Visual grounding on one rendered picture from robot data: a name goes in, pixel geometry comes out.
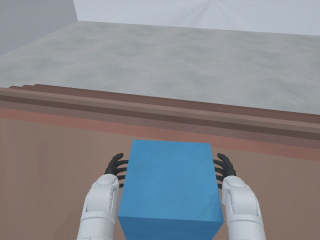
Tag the left robot hand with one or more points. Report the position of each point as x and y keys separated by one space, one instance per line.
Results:
x=112 y=167

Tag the right robot hand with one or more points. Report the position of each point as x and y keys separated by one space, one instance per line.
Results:
x=227 y=170

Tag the right robot forearm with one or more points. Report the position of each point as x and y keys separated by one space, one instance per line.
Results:
x=243 y=214

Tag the left robot forearm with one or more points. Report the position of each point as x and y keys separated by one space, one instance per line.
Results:
x=99 y=210

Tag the carton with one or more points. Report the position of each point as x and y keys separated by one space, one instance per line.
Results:
x=170 y=192

